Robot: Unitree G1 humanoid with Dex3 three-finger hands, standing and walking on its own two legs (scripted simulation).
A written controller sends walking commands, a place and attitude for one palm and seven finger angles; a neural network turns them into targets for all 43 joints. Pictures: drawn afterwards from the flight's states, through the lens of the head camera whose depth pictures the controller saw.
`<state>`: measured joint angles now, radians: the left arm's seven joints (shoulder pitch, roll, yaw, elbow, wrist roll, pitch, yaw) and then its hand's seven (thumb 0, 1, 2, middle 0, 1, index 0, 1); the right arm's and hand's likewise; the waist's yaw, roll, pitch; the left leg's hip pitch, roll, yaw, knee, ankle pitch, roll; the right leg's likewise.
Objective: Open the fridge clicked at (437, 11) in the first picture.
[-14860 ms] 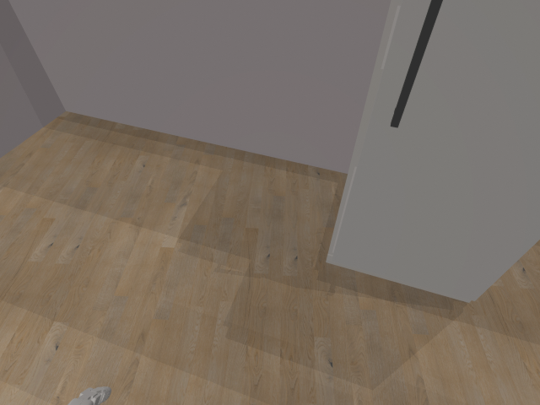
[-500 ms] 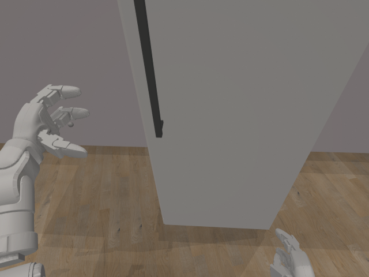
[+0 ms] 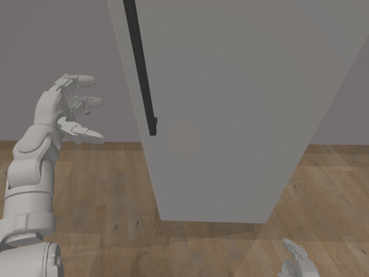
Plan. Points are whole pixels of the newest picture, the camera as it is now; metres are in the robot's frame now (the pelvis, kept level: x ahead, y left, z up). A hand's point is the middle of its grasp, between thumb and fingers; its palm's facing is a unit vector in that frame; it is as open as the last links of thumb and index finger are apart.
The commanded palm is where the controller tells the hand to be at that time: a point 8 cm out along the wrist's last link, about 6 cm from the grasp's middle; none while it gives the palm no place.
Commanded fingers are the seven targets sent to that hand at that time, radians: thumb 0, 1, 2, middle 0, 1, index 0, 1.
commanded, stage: move the hooked fingers beside the handle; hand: left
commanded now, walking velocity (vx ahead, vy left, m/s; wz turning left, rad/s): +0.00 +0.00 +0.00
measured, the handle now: (141, 54) +0.51 +0.13 +0.26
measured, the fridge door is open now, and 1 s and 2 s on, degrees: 0 0 0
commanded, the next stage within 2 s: feel for the door with the fingertips in 1.40 s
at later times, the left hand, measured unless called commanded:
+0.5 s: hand (110, 93) +0.43 +0.19 +0.21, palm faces +0.03 -1.00 +0.01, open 14.0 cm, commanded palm +0.41 +0.25 +0.19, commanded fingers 0.00 -0.50 0.30 -0.30 -1.20 -0.30 -1.20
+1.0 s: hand (113, 94) +0.45 +0.20 +0.19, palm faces +0.05 -1.00 +0.01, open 14.0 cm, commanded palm +0.43 +0.24 +0.19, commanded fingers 0.00 -0.50 0.30 -0.30 -1.20 -0.30 -1.20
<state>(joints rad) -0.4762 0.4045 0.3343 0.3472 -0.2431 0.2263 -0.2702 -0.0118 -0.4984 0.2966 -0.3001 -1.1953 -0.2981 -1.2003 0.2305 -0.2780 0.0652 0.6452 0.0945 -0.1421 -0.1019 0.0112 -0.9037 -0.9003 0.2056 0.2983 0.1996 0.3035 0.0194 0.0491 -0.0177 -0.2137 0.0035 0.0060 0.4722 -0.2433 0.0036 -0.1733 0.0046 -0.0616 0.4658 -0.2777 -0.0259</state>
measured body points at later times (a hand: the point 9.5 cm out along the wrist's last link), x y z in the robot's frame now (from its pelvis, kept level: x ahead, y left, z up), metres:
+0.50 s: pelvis +0.00 +0.00 +0.00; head +0.00 -0.01 +0.45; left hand +0.42 +0.25 +0.21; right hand +0.11 -0.25 -0.11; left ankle +0.01 +0.12 -0.74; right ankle -0.02 -0.10 -0.74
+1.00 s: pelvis +0.00 +0.01 +0.00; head +0.02 +0.00 +0.45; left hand +0.44 +0.25 +0.19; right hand +0.07 -0.25 -0.11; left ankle +0.01 +0.12 -0.74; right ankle -0.02 -0.10 -0.74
